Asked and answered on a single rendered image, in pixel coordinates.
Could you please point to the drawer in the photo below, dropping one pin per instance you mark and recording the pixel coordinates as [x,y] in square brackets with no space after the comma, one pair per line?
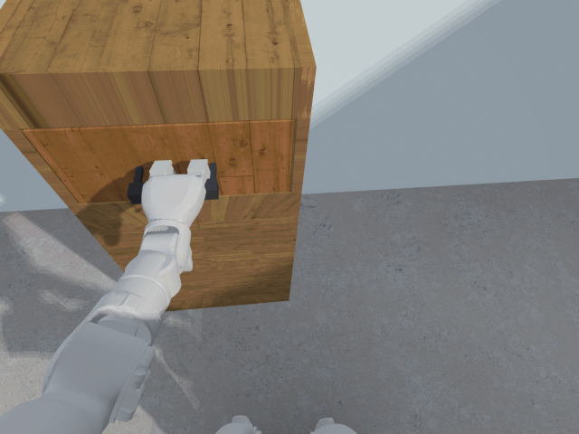
[97,163]

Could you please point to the left robot forearm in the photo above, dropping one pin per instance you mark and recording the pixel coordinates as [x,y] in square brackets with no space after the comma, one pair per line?
[141,296]

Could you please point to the handle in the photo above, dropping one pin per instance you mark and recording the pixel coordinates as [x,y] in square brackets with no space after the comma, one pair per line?
[135,188]

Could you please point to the robot shin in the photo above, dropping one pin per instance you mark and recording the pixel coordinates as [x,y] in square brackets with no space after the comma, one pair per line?
[241,419]
[324,422]

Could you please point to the robot left shin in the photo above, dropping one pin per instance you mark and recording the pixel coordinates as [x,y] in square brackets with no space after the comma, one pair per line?
[241,419]

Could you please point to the cabinet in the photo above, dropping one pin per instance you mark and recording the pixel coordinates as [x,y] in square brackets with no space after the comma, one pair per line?
[86,63]

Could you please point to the left robot hand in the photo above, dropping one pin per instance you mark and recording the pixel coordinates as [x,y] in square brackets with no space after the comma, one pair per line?
[166,195]

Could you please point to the left robot upper arm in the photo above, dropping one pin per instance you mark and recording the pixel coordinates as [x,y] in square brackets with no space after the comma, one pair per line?
[100,379]

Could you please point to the robot right shin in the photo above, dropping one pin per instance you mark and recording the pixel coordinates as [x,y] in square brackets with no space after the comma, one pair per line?
[324,422]

